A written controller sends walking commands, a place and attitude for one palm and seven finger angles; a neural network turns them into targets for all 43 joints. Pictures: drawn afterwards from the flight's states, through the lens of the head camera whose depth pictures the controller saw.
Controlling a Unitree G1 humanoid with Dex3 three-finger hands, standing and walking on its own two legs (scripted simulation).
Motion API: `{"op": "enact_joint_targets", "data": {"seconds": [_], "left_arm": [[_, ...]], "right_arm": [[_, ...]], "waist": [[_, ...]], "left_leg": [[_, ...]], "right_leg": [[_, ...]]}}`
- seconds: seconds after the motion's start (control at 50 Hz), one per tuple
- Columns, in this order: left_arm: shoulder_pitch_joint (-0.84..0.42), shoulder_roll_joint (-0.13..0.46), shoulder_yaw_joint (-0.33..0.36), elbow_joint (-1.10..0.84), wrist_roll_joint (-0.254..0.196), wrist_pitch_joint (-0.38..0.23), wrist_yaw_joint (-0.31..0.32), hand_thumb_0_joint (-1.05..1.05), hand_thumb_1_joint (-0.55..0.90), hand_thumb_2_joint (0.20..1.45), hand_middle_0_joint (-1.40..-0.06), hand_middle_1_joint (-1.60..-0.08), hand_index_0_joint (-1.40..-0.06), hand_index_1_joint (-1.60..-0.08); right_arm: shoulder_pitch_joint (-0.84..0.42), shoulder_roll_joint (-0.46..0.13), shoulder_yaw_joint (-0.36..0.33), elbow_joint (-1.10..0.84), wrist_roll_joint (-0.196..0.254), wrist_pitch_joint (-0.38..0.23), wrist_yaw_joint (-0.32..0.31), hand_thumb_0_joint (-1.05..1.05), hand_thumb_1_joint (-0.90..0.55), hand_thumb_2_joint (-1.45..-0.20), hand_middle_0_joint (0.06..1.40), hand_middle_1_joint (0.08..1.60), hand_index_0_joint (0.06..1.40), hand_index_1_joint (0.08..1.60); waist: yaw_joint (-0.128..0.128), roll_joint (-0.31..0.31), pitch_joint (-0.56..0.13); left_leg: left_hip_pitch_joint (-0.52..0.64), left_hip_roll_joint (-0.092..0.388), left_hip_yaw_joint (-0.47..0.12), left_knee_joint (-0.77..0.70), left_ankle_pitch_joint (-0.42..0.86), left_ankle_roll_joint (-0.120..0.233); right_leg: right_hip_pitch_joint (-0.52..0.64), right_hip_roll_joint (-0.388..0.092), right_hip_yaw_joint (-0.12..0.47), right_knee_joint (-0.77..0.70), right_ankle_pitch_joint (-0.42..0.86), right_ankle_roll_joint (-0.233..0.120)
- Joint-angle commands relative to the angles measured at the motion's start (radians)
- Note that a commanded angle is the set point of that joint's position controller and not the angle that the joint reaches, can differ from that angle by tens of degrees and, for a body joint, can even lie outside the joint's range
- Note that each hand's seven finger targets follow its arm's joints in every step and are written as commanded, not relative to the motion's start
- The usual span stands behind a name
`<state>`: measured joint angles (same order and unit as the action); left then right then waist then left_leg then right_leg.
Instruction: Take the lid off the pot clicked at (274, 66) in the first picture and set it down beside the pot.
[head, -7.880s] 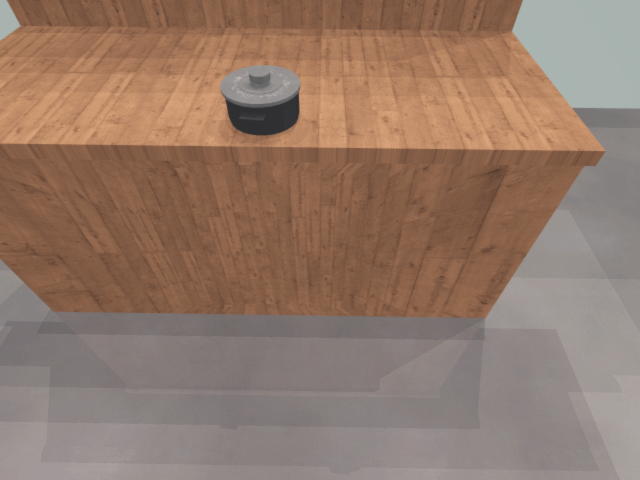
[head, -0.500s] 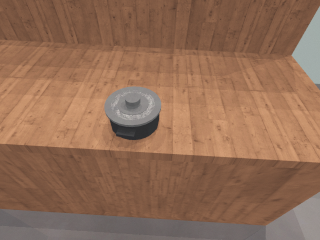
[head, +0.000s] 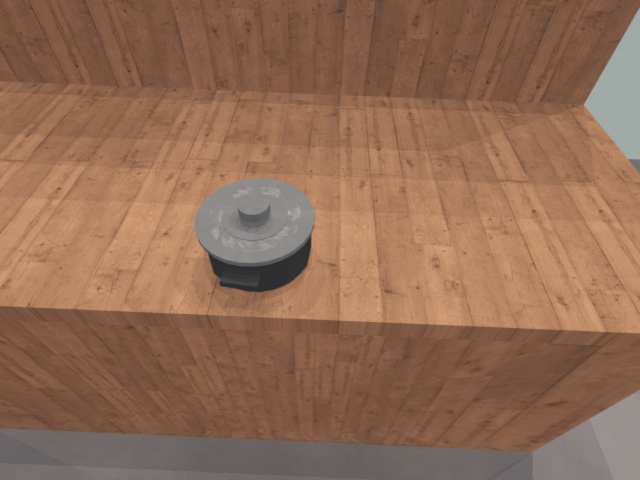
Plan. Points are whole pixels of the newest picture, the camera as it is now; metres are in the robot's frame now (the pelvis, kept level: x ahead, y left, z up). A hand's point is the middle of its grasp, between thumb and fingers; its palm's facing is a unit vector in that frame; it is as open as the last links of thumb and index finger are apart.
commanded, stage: look again from close up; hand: left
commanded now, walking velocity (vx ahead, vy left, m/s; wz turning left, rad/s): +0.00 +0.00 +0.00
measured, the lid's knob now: (254, 207) +0.45 +0.12 +0.09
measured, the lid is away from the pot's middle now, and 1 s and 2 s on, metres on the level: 0.00 0.00 0.00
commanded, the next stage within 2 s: lift the closed hand beside the body in 0.56 s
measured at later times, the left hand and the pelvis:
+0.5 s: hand out of the picture +0.00 +0.16 -0.17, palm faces +0.02 -0.98 -0.18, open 7.4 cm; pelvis +0.00 -0.01 +0.00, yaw +0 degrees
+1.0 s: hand out of the picture +0.12 +0.18 -0.04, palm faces +0.17 -0.96 -0.24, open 5.2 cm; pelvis -0.02 -0.01 +0.00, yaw +0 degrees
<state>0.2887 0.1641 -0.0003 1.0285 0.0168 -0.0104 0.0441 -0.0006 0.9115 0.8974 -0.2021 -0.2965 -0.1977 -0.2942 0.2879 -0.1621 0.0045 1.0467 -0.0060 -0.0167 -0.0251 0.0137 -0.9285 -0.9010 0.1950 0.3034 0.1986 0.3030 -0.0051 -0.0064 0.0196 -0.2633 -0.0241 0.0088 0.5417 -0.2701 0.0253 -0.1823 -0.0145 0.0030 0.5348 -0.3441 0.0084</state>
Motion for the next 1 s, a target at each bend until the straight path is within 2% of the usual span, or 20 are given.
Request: {"op": "enact_joint_targets", "data": {"seconds": [0.0,0.26,0.3,0.38,0.62,0.64,0.66,0.68,0.7,0.72,0.74,0.78,0.8,0.82,0.84,0.86,0.9,0.92,0.94,0.98], "left_arm": [[0.078,0.114,0.018,-0.029,-0.005,-0.011,0.005,0.0,0.9,0.9,-0.2,-0.3,-0.2,-0.3],[0.086,0.11,0.011,-0.014,-0.005,-0.014,0.002,0.0,0.9,0.9,-0.2,-0.3,-0.2,-0.3],[0.088,0.114,0.011,-0.011,-0.006,-0.015,0.001,0.0,0.9,0.9,-0.2,-0.3,-0.2,-0.3],[0.094,0.104,0.008,-0.005,-0.005,-0.014,0.001,0.0,0.9,0.9,-0.2,-0.3,-0.2,-0.3],[0.106,0.099,0.006,0.007,-0.007,-0.013,0.0,0.0,0.9,0.9,-0.2,-0.3,-0.2,-0.3],[0.156,0.112,0.015,0.047,0.012,-0.042,0.033,0.0,0.9,0.9,-0.2,-0.3,-0.2,-0.3],[-0.498,0.247,-0.015,-1.25,-0.12,-0.195,0.042,0.0,0.9,0.9,-0.244,-0.348,-0.244,-0.348],[-0.125,0.243,0.034,-1.068,-0.037,-0.115,0.093,0.0,0.9,0.9,-0.288,-0.396,-0.288,-0.396],[-0.081,0.203,0.018,-1.003,-0.062,-0.036,0.133,0.0,0.9,0.9,-0.332,-0.444,-0.332,-0.444],[0.104,0.076,-0.027,-0.914,-0.065,0.03,0.137,0.0,0.9,0.9,-0.376,-0.492,-0.376,-0.492],[0.101,0.003,-0.084,-0.921,-0.057,0.042,0.124,0.0,0.9,0.9,-0.42,-0.54,-0.42,-0.54],[0.249,-0.055,-0.092,-0.646,-0.013,0.048,0.093,0.0,0.9,0.9,-0.508,-0.636,-0.508,-0.636],[0.377,-0.066,-0.065,-0.562,-0.008,0.048,0.075,0.0,0.9,0.9,-0.552,-0.684,-0.552,-0.684],[0.432,-0.039,-0.035,-0.568,-0.002,0.042,0.056,0.0,0.9,0.9,-0.596,-0.732,-0.596,-0.732],[0.501,0.0,0.016,-0.619,-0.007,0.029,0.037,0.0,0.9,0.9,-0.64,-0.78,-0.64,-0.78],[0.518,0.071,0.078,-0.746,-0.016,0.002,0.026,0.0,0.9,0.9,-0.684,-0.828,-0.684,-0.828],[0.404,0.219,0.195,-1.001,-0.036,-0.057,0.03,0.0,0.9,0.9,-0.772,-0.924,-0.772,-0.924],[0.28,0.236,0.185,-1.141,-0.035,-0.083,0.029,0.0,0.9,0.9,-0.816,-0.972,-0.816,-0.972],[0.221,0.246,0.202,-1.172,-0.039,-0.097,0.036,0.0,0.9,0.9,-0.86,-1.02,-0.86,-1.02],[0.147,0.196,0.161,-1.177,-0.042,-0.102,0.04,0.0,0.9,0.9,-0.948,-1.116,-0.948,-1.116]], "right_arm": [[0.032,-0.088,-0.016,-0.039,0.0,-0.022,-0.003,0.0,-0.9,-0.9,0.2,0.3,0.2,0.3],[0.006,-0.088,-0.014,-0.019,0.003,-0.019,-0.006,0.0,-0.9,-0.9,0.2,0.3,0.2,0.3],[0.007,-0.086,-0.016,-0.014,0.004,-0.019,-0.006,0.0,-0.9,-0.9,0.2,0.3,0.2,0.3],[0.0,-0.084,-0.013,-0.005,0.004,-0.018,-0.006,0.0,-0.9,-0.9,0.2,0.3,0.2,0.3],[0.005,-0.082,-0.011,0.018,0.006,-0.018,-0.007,0.0,-0.9,-0.9,0.2,0.3,0.2,0.3],[-0.085,-0.12,-0.017,-0.04,0.006,-0.022,0.001,0.0,-0.9,-0.9,0.2,0.3,0.2,0.3],[-0.04,-0.217,-0.027,-0.353,0.071,-0.193,-0.004,0.0,-0.9,-0.9,0.2,0.3,0.2,0.3],[-0.113,-0.165,-0.004,-0.31,0.066,-0.258,-0.05,0.0,-0.9,-0.9,0.2,0.3,0.2,0.3],[-0.142,-0.17,-0.016,-0.251,0.076,-0.268,-0.053,0.0,-0.9,-0.9,0.2,0.3,0.2,0.3],[-0.137,-0.154,-0.02,-0.258,0.091,-0.271,-0.05,0.0,-0.9,-0.9,0.2,0.3,0.2,0.3],[-0.149,-0.147,-0.005,-0.301,0.074,-0.282,-0.042,0.0,-0.9,-0.9,0.2,0.3,0.2,0.3],[-0.156,-0.168,-0.035,-0.321,0.042,-0.263,-0.021,0.0,-0.9,-0.9,0.2,0.3,0.2,0.3],[-0.174,-0.174,-0.054,-0.358,0.043,-0.24,-0.004,0.0,-0.9,-0.9,0.2,0.3,0.2,0.3],[-0.177,-0.172,-0.065,-0.385,0.035,-0.215,0.007,0.0,-0.9,-0.9,0.2,0.3,0.2,0.3],[-0.204,-0.164,-0.074,-0.419,0.035,-0.198,0.012,0.0,-0.9,-0.9,0.2,0.3,0.2,0.3],[-0.228,-0.163,-0.074,-0.469,0.036,-0.19,0.014,0.0,-0.9,-0.9,0.2,0.3,0.2,0.3],[-0.245,-0.161,-0.063,-0.545,0.036,-0.189,0.002,0.0,-0.9,-0.9,0.2,0.3,0.2,0.3],[-0.256,-0.161,-0.051,-0.588,0.033,-0.194,-0.006,0.0,-0.9,-0.9,0.2,0.3,0.2,0.3],[-0.243,-0.146,-0.043,-0.594,0.031,-0.194,-0.018,0.0,-0.9,-0.9,0.2,0.3,0.2,0.3],[-0.217,-0.139,-0.033,-0.6,0.025,-0.187,-0.033,0.0,-0.9,-0.9,0.2,0.3,0.2,0.3]], "waist": [[0.012,0.002,0.011],[0.01,0.014,0.015],[0.011,-0.015,0.008],[0.011,0.007,0.035],[0.015,-0.004,0.043],[0.038,0.04,0.022],[0.007,0.209,-0.442],[0.034,0.382,-0.448],[0.03,0.294,-0.352],[0.015,0.211,-0.247],[0.008,0.112,-0.116],[0.006,-0.122,0.075],[0.034,-0.182,0.099],[0.046,-0.234,0.11],[0.074,-0.249,0.109],[0.088,-0.227,0.083],[0.084,-0.129,0.025],[0.067,-0.039,0.018],[0.057,-0.011,0.02],[0.031,0.055,0.04]], "left_leg": [[0.044,0.109,-0.1,-0.091,0.245,0.018],[0.077,0.114,-0.087,-0.104,0.252,0.007],[0.082,0.117,-0.087,-0.103,0.261,0.008],[0.077,0.115,-0.086,-0.119,0.237,0.005],[0.079,0.119,-0.086,-0.132,0.226,0.004],[0.057,0.106,-0.042,0.065,0.305,-0.02],[0.287,0.022,-0.055,-0.111,0.337,-0.022],[0.353,0.056,-0.038,-0.115,0.439,-0.019],[0.272,0.057,-0.04,-0.1,0.36,-0.047],[0.227,0.048,-0.048,-0.133,0.309,-0.031],[0.195,0.041,-0.054,-0.154,0.274,-0.019],[0.086,0.037,-0.06,-0.148,0.21,0.0],[0.037,0.043,-0.06,-0.147,0.195,0.001],[0.012,0.042,-0.045,-0.143,0.18,-0.006],[-0.004,0.038,-0.031,-0.144,0.164,-0.011],[-0.002,0.034,-0.016,-0.15,0.145,-0.016],[0.038,0.029,-0.002,-0.147,0.1,-0.018],[0.05,0.02,0.009,-0.149,0.069,-0.016],[0.07,0.021,0.012,-0.146,0.047,-0.012],[0.09,0.015,0.014,-0.138,0.013,-0.008]], "right_leg": [[-0.025,-0.075,0.06,-0.101,0.23,-0.05],[-0.014,-0.089,0.074,-0.134,0.272,-0.048],[0.001,-0.089,0.068,-0.138,0.297,-0.048],[-0.014,-0.091,0.073,-0.149,0.267,-0.046],[-0.003,-0.093,0.071,-0.167,0.255,-0.044],[-0.013,-0.134,0.136,-0.177,0.634,-0.026],[0.122,-0.06,0.032,-0.08,0.552,-0.043],[0.053,-0.02,0.013,-0.053,0.385,-0.065],[0.029,-0.016,-0.044,-0.084,0.309,-0.048],[0.031,-0.013,-0.064,-0.116,0.298,-0.046],[0.013,-0.005,-0.083,-0.132,0.276,-0.035],[-0.1,0.01,-0.109,-0.15,0.218,-0.019],[-0.104,0.01,-0.115,-0.147,0.202,-0.023],[-0.11,0.012,-0.109,-0.143,0.188,-0.021],[-0.098,0.009,-0.098,-0.145,0.168,-0.02],[-0.076,0.006,-0.088,-0.155,0.135,-0.021],[-0.05,-0.008,-0.069,-0.169,0.096,-0.02],[-0.068,-0.01,-0.051,-0.182,0.073,-0.017],[-0.084,-0.01,-0.043,-0.191,0.052,-0.016],[-0.117,-0.003,-0.033,-0.206,0.03,-0.016]]}}
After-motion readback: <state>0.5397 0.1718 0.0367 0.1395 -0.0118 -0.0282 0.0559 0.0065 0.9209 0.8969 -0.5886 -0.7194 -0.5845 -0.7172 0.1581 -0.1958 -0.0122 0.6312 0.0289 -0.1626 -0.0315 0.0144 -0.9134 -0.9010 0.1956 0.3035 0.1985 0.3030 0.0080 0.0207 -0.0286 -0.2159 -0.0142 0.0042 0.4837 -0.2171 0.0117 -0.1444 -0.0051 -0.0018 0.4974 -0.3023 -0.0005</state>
